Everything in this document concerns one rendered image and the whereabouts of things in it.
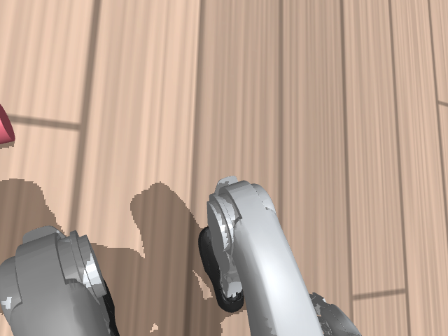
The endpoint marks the left robot foot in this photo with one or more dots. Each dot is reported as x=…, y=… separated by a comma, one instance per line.
x=111, y=312

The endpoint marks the right robot foot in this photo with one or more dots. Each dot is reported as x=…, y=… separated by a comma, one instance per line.
x=231, y=304

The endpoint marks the right robot hand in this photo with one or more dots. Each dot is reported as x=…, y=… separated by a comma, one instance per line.
x=333, y=321

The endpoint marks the can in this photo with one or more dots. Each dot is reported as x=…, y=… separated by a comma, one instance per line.
x=6, y=129

